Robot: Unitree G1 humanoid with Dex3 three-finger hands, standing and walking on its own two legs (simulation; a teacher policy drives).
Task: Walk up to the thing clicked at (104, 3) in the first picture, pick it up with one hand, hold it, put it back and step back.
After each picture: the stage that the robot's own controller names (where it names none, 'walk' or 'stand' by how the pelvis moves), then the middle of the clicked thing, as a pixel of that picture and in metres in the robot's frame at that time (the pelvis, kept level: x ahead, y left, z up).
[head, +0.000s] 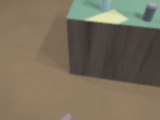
stand; out of the picture +1.09 -0.20 +0.01
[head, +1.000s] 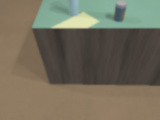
walk; out of the picture +1.00 +0.07 +0.03
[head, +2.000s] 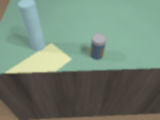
walk; (33, 27) +0.63 +0.26 +0.02
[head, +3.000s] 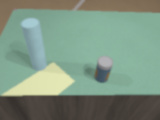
stand; (35, 47) +0.54 +0.20 +0.01
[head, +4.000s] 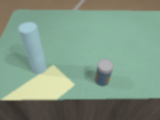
stand; (34, 50) +0.52 +0.20 +0.00
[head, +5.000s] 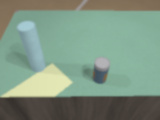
stand; (33, 49) +0.54 +0.22 +0.00
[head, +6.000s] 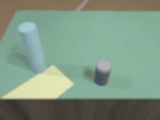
stand; (34, 50) +0.53 +0.21 +0.00
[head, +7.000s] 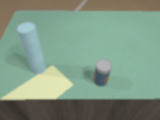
rise first; (33, 51) +0.53 +0.21 +0.00
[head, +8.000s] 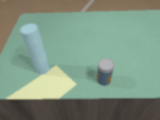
rise first; (36, 51) +0.53 +0.23 +0.01
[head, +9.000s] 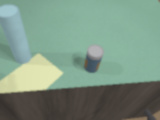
go down; (16, 38) +0.55 +0.20 +0.02
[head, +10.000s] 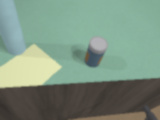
go down; (9, 26) +0.54 +0.20 +0.06
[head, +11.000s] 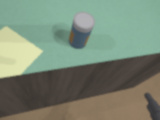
close in; out of the picture +0.55 +0.23 +0.11
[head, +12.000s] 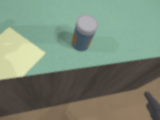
close; out of the picture +0.54 +0.22 +0.10
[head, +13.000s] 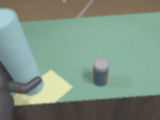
lift; (19, 60) +0.30 +0.16 +0.23
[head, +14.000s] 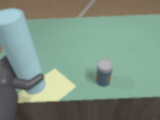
hold; (23, 58) +0.32 +0.16 +0.20
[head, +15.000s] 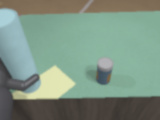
hold; (18, 58) +0.32 +0.18 +0.20
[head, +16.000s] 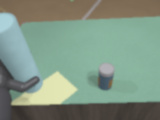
hold; (19, 60) +0.31 +0.17 +0.21
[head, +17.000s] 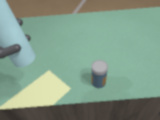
crouch; (2, 24) +0.39 +0.19 +0.27
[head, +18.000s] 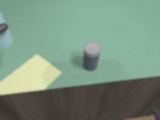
lower; out of the picture +0.48 +0.23 +0.23
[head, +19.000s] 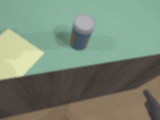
lower; out of the picture +0.52 +0.22 +0.10
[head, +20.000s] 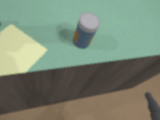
lower; out of the picture +0.54 +0.20 +0.10
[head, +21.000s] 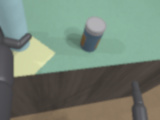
lower; (11, 17) +0.51 +0.13 +0.11
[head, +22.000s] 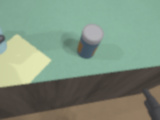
lower; out of the picture +0.51 +0.21 +0.09
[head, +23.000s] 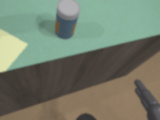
rest; out of the picture +0.56 +0.24 +0.13
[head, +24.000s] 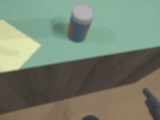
withdraw; out of the picture +0.55 +0.22 +0.13
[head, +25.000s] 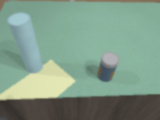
sink last; (28, 47) +0.49 +0.20 +0.06
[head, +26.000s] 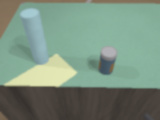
stand; (36, 39) +0.54 +0.21 +0.06
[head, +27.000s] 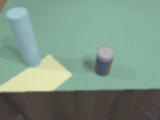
stand; (26, 41) +0.51 +0.22 +0.07
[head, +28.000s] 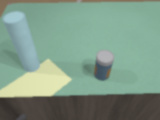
stand; (24, 45) +0.49 +0.23 +0.08
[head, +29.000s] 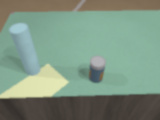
stand; (27, 52) +0.52 +0.24 +0.02
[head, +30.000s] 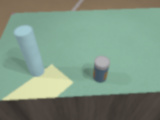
stand; (31, 53) +0.51 +0.23 +0.00
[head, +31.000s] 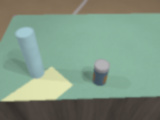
stand; (31, 55) +0.52 +0.22 +0.00
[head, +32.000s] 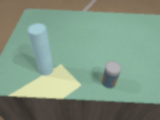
walk; (42, 52) +0.52 +0.16 +0.00
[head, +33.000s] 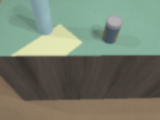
walk; (41, 9) +0.64 +0.17 +0.03
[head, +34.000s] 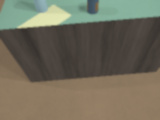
walk; out of the picture +0.89 +0.24 +0.02
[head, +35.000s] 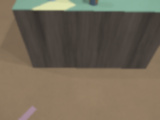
stand; out of the picture +1.15 +0.18 +0.03
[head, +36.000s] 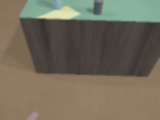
stand; out of the picture +1.14 +0.15 +0.00
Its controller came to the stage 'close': yes
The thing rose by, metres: 0.25
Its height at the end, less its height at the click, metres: +0.00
